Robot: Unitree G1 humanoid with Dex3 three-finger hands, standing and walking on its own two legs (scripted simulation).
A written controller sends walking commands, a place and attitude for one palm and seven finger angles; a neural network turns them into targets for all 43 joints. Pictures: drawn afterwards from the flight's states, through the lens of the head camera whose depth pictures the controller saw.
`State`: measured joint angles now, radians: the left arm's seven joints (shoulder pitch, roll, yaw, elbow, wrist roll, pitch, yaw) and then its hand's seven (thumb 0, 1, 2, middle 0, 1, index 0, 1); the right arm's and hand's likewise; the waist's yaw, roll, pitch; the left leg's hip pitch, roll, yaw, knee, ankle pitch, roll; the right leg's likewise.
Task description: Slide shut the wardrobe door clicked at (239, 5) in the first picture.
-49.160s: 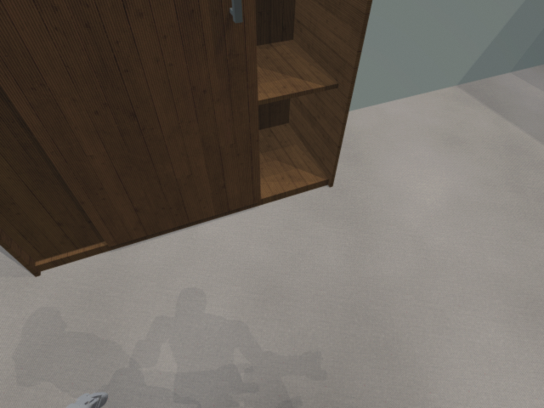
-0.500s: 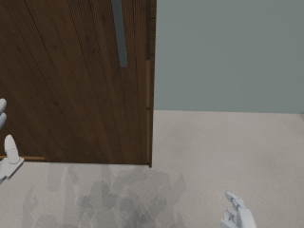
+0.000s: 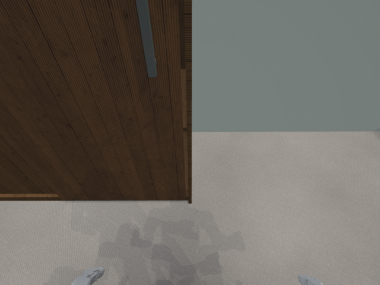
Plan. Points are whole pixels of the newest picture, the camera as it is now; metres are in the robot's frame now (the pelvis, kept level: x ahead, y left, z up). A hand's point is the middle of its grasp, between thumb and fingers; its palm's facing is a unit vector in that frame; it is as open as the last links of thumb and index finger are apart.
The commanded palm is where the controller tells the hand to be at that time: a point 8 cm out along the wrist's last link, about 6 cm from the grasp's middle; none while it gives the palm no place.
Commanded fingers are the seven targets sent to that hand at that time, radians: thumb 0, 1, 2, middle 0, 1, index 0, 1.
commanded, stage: let the arm hang, fingers relaxed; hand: left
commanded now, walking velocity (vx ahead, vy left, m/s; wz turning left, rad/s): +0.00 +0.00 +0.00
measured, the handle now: (145, 11) +0.62 +0.12 +0.28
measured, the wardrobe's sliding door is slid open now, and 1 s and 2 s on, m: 0.01 0.01 0.01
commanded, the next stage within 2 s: look to check the result in 0.84 s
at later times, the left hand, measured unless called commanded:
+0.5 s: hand out of the picture +0.02 +0.23 -0.15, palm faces +0.02 -0.95 -0.30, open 7.4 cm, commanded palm none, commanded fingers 0.00 0.90 0.90 -0.20 -0.30 -0.20 -0.30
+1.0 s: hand out of the picture +0.11 +0.23 -0.14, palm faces -0.01 -0.95 -0.31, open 7.4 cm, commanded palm none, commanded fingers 0.00 0.90 0.90 -0.20 -0.30 -0.20 -0.30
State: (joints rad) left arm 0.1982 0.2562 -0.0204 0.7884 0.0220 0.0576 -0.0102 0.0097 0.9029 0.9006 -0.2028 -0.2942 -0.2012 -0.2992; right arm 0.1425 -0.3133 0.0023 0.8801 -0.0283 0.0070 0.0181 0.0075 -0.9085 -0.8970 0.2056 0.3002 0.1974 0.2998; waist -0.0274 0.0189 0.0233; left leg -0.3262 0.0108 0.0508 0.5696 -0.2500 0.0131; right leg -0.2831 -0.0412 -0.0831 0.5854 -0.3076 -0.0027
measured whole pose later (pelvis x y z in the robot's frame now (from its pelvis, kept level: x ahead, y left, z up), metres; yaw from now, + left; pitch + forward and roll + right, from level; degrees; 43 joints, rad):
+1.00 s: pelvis +0.03 -0.01 +0.02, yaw +0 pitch +0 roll +0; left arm 0.09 0.30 0.02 1.12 0.01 -0.01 0.00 0.00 0.90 0.90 -0.20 -0.29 -0.20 -0.30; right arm 0.11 -0.32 0.00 1.12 -0.02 0.00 -0.01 0.00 -0.91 -0.90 0.20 0.30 0.20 0.30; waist 0.00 0.01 0.04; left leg -0.15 0.02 0.05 0.33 -0.17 0.00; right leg -0.10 -0.02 -0.09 0.32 -0.22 -0.01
